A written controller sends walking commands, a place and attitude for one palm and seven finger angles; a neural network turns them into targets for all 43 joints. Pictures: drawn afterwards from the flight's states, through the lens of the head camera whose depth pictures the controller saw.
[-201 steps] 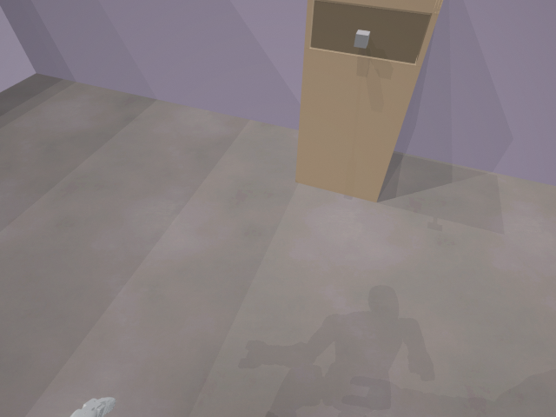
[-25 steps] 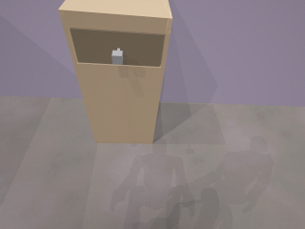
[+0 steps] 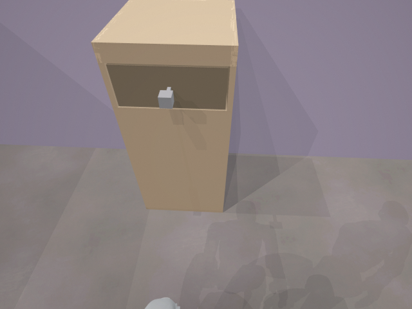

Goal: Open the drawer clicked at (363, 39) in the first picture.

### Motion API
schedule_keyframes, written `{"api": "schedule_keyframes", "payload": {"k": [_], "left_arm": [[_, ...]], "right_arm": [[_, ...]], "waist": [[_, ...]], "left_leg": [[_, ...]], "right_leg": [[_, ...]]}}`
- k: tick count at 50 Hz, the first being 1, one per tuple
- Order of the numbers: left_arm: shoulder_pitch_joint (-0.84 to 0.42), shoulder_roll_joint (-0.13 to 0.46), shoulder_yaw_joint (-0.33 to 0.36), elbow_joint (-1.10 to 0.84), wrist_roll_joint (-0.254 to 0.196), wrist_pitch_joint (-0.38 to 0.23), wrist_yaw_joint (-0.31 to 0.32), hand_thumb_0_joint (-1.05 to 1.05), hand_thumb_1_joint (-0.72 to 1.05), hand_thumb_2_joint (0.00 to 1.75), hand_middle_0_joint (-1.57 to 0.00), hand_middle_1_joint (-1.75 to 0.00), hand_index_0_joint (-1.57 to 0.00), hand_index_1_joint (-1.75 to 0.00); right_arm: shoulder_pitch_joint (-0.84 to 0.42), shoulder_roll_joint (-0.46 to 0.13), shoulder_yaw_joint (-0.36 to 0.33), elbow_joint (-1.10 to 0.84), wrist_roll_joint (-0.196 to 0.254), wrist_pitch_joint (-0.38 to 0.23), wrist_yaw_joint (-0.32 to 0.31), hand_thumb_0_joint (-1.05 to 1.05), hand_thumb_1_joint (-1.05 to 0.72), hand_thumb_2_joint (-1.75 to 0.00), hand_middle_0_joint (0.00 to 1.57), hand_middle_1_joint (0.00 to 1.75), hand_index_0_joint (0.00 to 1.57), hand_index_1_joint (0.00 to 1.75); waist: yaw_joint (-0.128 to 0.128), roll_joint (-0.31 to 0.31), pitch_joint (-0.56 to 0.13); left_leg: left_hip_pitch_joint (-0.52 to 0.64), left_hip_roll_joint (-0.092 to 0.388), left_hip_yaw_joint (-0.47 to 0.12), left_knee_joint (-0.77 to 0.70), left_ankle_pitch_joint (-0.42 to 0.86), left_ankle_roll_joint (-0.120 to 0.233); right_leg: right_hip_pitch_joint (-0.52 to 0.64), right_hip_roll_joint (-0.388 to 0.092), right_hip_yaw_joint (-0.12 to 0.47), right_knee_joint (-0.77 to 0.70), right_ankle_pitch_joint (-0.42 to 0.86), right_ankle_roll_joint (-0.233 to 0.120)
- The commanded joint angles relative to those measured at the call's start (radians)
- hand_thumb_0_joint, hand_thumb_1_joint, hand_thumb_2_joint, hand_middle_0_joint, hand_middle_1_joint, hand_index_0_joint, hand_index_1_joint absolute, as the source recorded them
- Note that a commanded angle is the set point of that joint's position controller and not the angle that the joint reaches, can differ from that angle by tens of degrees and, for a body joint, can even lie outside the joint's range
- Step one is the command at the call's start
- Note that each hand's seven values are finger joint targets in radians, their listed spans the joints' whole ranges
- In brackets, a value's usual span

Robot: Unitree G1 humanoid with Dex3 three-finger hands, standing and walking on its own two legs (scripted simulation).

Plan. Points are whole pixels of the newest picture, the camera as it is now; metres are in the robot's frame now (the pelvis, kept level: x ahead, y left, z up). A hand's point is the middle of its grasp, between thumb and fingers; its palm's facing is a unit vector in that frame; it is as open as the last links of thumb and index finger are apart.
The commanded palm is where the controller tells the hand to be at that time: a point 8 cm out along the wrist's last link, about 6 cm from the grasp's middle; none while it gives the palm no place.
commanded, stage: take the last steps up to it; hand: left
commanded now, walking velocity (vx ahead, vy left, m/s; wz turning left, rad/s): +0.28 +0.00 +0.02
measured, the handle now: (167, 95) +0.73 +0.18 +0.02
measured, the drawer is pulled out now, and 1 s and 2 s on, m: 0.00 0.00 0.00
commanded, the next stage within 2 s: come to a stop and stand still in 0.38 s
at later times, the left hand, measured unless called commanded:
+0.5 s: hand (109, 290) +0.20 +0.25 -0.18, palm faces +0.03 -0.98 -0.19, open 7.3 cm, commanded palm none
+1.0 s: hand (131, 269) +0.25 +0.21 -0.18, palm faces +0.04 -0.97 -0.22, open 7.2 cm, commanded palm none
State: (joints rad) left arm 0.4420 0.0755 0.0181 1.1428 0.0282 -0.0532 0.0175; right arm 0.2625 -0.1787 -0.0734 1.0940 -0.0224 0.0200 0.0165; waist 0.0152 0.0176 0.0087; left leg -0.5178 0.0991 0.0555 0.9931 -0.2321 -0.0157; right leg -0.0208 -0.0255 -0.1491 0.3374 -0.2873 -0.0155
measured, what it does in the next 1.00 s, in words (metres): walks ahead: left foot, then right foot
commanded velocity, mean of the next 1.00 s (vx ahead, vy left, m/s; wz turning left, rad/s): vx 0.01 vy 0.01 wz -0.01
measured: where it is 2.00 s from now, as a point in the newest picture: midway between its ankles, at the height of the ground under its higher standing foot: outside the picture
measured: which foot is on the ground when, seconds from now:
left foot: up 0.00-0.18, down 0.20-0.78, up 0.80-1.00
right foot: down 0.00-0.22, up 0.24-0.68, down 0.70-1.00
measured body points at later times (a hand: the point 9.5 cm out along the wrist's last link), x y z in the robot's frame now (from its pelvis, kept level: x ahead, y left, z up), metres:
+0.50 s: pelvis +0.15 +0.07 +0.00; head +0.15 +0.09 +0.45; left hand +0.20 +0.30 -0.16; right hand +0.18 -0.17 -0.14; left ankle +0.16 +0.14 -0.74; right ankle +0.16 -0.08 -0.68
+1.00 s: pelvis +0.16 +0.04 -0.01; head +0.21 +0.04 +0.43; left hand +0.25 +0.27 -0.16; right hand +0.18 -0.19 -0.17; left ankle +0.13 +0.15 -0.72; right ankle +0.23 -0.08 -0.74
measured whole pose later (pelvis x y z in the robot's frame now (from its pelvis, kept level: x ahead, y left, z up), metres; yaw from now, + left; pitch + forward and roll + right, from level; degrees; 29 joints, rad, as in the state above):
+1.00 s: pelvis +0.16 +0.04 -0.01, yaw +0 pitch +0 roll +0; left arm 0.12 0.14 0.06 1.01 0.04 0.03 0.05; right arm 0.22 -0.16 -0.07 1.06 0.00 0.05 -0.03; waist 0.00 0.00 0.11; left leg -0.29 0.02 0.05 0.76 -0.49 -0.04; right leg -0.34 -0.08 -0.12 0.53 -0.18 -0.01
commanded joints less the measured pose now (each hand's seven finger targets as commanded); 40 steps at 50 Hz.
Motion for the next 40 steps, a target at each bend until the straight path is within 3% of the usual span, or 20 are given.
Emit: {"api": "schedule_keyframes", "payload": {"k": [1, 6, 7, 8, 9, 10, 11, 12, 15, 18, 20, 24, 27, 30, 32, 33, 35, 36, 38, 40], "left_arm": [[0.091, 0.154, 0.024, -0.011, -0.003, -0.033, 0.012, 0.00, 0.90, 0.90, -0.20, -0.30, -0.20, -0.30], [0.105, 0.168, 0.032, 0.011, 0.003, -0.022, 0.016, 0.00, 0.90, 0.90, -0.20, -0.30, -0.20, -0.30], [0.105, 0.170, 0.033, 0.012, 0.000, -0.018, 0.016, 0.00, 0.90, 0.90, -0.20, -0.30, -0.20, -0.30], [0.086, 0.174, 0.036, 0.011, -0.003, -0.017, 0.016, 0.00, 0.90, 0.90, -0.20, -0.30, -0.20, -0.30], [0.085, 0.162, 0.034, 0.013, -0.006, -0.013, 0.014, 0.00, 0.90, 0.90, -0.20, -0.30, -0.20, -0.30], [0.112, 0.129, 0.032, 0.001, -0.014, -0.011, 0.009, 0.00, 0.90, 0.90, -0.20, -0.30, -0.20, -0.30], [0.123, 0.085, 0.021, -0.024, -0.023, -0.011, 0.001, 0.00, 0.90, 0.90, -0.20, -0.30, -0.20, -0.30], [0.067, 0.115, 0.027, -0.043, -0.015, -0.005, 0.007, 0.00, 0.90, 0.90, -0.20, -0.30, -0.20, -0.30], [-0.036, 0.090, 0.035, -0.038, -0.005, 0.010, -0.007, 0.00, 0.90, 0.90, -0.20, -0.30, -0.20, -0.30], [0.009, 0.058, 0.037, -0.035, 0.001, 0.034, -0.009, 0.00, 0.90, 0.90, -0.20, -0.30, -0.20, -0.30], [0.007, 0.069, 0.039, -0.040, 0.000, 0.046, -0.009, 0.00, 0.90, 0.90, -0.20, -0.30, -0.20, -0.30], [-0.109, 0.100, 0.040, -0.094, 0.001, 0.059, -0.014, 0.00, 0.90, 0.90, -0.20, -0.30, -0.20, -0.30], [-0.170, 0.100, 0.028, -0.114, -0.006, 0.066, -0.002, 0.00, 0.90, 0.90, -0.20, -0.30, -0.20, -0.30], [-0.200, 0.110, 0.022, -0.121, -0.009, 0.068, 0.010, 0.00, 0.90, 0.90, -0.20, -0.30, -0.20, -0.30], [-0.180, 0.133, 0.026, -0.118, -0.009, 0.066, 0.012, 0.00, 0.90, 0.90, -0.20, -0.30, -0.20, -0.30], [-0.159, 0.152, 0.029, -0.115, -0.008, 0.059, 0.015, 0.00, 0.90, 0.90, -0.20, -0.30, -0.20, -0.30], [-0.161, 0.223, 0.033, -0.116, -0.006, 0.046, 0.025, 0.00, 0.90, 0.90, -0.20, -0.30, -0.20, -0.30], [-0.167, 0.237, 0.034, -0.123, -0.009, 0.047, 0.024, 0.00, 0.90, 0.90, -0.20, -0.30, -0.20, -0.30], [-0.179, 0.253, 0.045, -0.124, -0.013, 0.046, 0.031, 0.00, 0.90, 0.90, -0.20, -0.30, -0.20, -0.30], [-0.188, 0.242, 0.048, -0.130, -0.012, 0.050, 0.037, 0.00, 0.90, 0.90, -0.20, -0.30, -0.20, -0.30]], "right_arm": [[-0.126, -0.013, 0.003, -0.097, 0.002, -0.031, 0.009, 0.00, -0.90, -0.90, 0.20, 0.30, 0.20, 0.30], [-0.174, 0.008, 0.015, -0.123, 0.005, -0.053, 0.011, 0.00, -0.90, -0.90, 0.20, 0.30, 0.20, 0.30], [-0.149, 0.001, 0.014, -0.114, 0.005, -0.058, 0.008, 0.00, -0.90, -0.90, 0.20, 0.30, 0.20, 0.30], [-0.070, -0.010, 0.010, -0.091, 0.001, -0.063, 0.000, 0.00, -0.90, -0.90, 0.20, 0.30, 0.20, 0.30], [0.057, -0.048, 0.003, -0.051, -0.004, -0.071, -0.009, 0.00, -0.90, -0.90, 0.20, 0.30, 0.20, 0.30], [0.201, -0.139, -0.016, -0.017, -0.012, -0.081, -0.022, 0.00, -0.90, -0.90, 0.20, 0.30, 0.20, 0.30], [0.287, -0.231, -0.033, 0.003, -0.006, -0.079, -0.034, 0.00, -0.90, -0.90, 0.20, 0.30, 0.20, 0.30], [0.274, -0.227, -0.028, 0.004, 0.004, -0.067, -0.040, 0.00, -0.90, -0.90, 0.20, 0.30, 0.20, 0.30], [0.064, -0.090, 0.006, -0.041, 0.002, -0.081, -0.045, 0.00, -0.90, -0.90, 0.20, 0.30, 0.20, 0.30], [0.056, -0.033, 0.018, -0.040, 0.002, -0.096, -0.048, 0.00, -0.90, -0.90, 0.20, 0.30, 0.20, 0.30], [0.049, -0.040, 0.021, -0.044, 0.004, -0.099, -0.050, 0.00, -0.90, -0.90, 0.20, 0.30, 0.20, 0.30], [0.068, -0.059, 0.017, -0.045, 0.001, -0.087, -0.047, 0.00, -0.90, -0.90, 0.20, 0.30, 0.20, 0.30], [0.061, -0.065, 0.024, -0.038, -0.004, -0.076, -0.051, 0.00, -0.90, -0.90, 0.20, 0.30, 0.20, 0.30], [0.076, -0.076, 0.022, -0.022, -0.005, -0.059, -0.055, 0.00, -0.90, -0.90, 0.20, 0.30, 0.20, 0.30], [0.075, -0.079, 0.018, -0.011, 0.000, -0.047, -0.055, 0.00, -0.90, -0.90, 0.20, 0.30, 0.20, 0.30], [0.076, -0.068, 0.019, -0.007, 0.004, -0.044, -0.054, 0.00, -0.90, -0.90, 0.20, 0.30, 0.20, 0.30], [0.116, -0.016, 0.023, -0.010, 0.018, -0.038, -0.048, 0.00, -0.90, -0.90, 0.20, 0.30, 0.20, 0.30], [0.135, -0.004, 0.023, -0.009, 0.020, -0.031, -0.045, 0.00, -0.90, -0.90, 0.20, 0.30, 0.20, 0.30], [0.155, 0.005, 0.020, 0.006, 0.018, -0.007, -0.047, 0.00, -0.90, -0.90, 0.20, 0.30, 0.20, 0.30], [0.130, -0.004, 0.013, -0.009, 0.017, 0.003, -0.049, 0.00, -0.90, -0.90, 0.20, 0.30, 0.20, 0.30]], "waist": [[0.012, -0.115, 0.176], [0.027, -0.167, 0.146], [0.014, -0.149, 0.125], [-0.026, -0.132, 0.090], [-0.074, -0.055, 0.014], [-0.120, 0.105, -0.122], [-0.124, 0.307, -0.205], [-0.122, 0.197, -0.175], [-0.052, 0.043, 0.056], [-0.007, 0.066, 0.037], [0.007, 0.080, 0.019], [-0.006, 0.076, 0.068], [-0.008, 0.077, 0.071], [-0.019, 0.094, 0.063], [-0.003, 0.082, 0.054], [0.010, 0.045, 0.040], [-0.015, -0.083, 0.008], [-0.022, -0.083, -0.002], [-0.027, -0.218, -0.075], [-0.008, -0.236, -0.076]], "left_leg": [[-0.127, 0.029, 0.028, -0.092, 0.034, -0.006], [0.025, -0.006, 0.072, -0.310, -0.016, 0.026], [0.095, -0.027, 0.094, -0.352, -0.006, 0.032], [0.209, -0.050, 0.112, -0.419, 0.026, 0.038], [0.398, -0.060, 0.107, -0.483, 0.074, 0.050], [0.634, 0.118, -0.103, -0.524, 0.154, 0.102], [0.761, 0.351, -0.421, -0.634, 0.259, 0.201], [0.699, 0.380, -0.430, -0.688, 0.220, 0.238], [0.353, 0.286, -0.229, -0.764, 0.179, 0.184], [0.285, 0.206, -0.066, -0.770, 0.323, 0.152], [0.313, 0.200, -0.041, -0.780, 0.351, 0.158], [0.325, 0.199, -0.051, -0.810, 0.254, 0.174], [0.333, 0.194, -0.012, -0.746, 0.487, 0.165], [0.346, 0.185, -0.012, -0.680, 0.560, 0.148], [0.341, 0.163, 0.001, -0.624, 0.472, 0.115], [0.336, 0.129, 0.013, -0.577, 0.411, 0.081], [0.225, 0.041, 0.048, -0.529, 0.133, 0.016], [0.229, 0.002, 0.056, -0.516, 0.014, 0.006], [0.278, -0.025, 0.073, -0.424, -0.103, -0.009], [0.224, -0.041, 0.049, -0.281, -0.258, -0.013]], "right_leg": [[-0.080, -0.262, 0.180, -0.192, 0.180, -0.117], [-0.054, -0.260, 0.141, -0.098, 0.346, -0.108], [-0.060, -0.249, 0.126, -0.054, 0.387, -0.099], [-0.079, -0.225, 0.094, 0.041, 0.453, -0.084], [-0.131, -0.180, 0.057, 0.219, 0.466, -0.060], [-0.282, -0.101, 0.004, 0.456, 0.245, -0.011], [-0.477, 0.008, 0.000, 0.742, -0.284, 0.021], [-0.514, -0.017, 0.098, 0.869, -0.313, -0.005], [-0.519, -0.114, 0.133, 0.907, -0.111, 0.014], [-0.431, -0.108, 0.119, 0.806, -0.027, 0.032], [-0.438, -0.105, 0.120, 0.758, 0.009, 0.041], [-0.471, -0.109, 0.112, 0.607, 0.037, 0.051], [-0.394, -0.095, 0.100, 0.447, 0.042, 0.060], [-0.302, -0.061, 0.075, 0.318, 0.015, 0.056], [-0.229, -0.056, 0.068, 0.186, 0.102, 0.053], [-0.180, -0.064, 0.081, 0.095, 0.226, 0.048], [-0.080, -0.205, 0.228, 0.138, 0.658, -0.018], [-0.095, -0.262, 0.232, 0.149, 0.759, -0.060], [-0.094, -0.283, 0.267, 0.112, 0.782, -0.114], [-0.083, -0.307, 0.276, 0.078, 0.839, -0.155]]}}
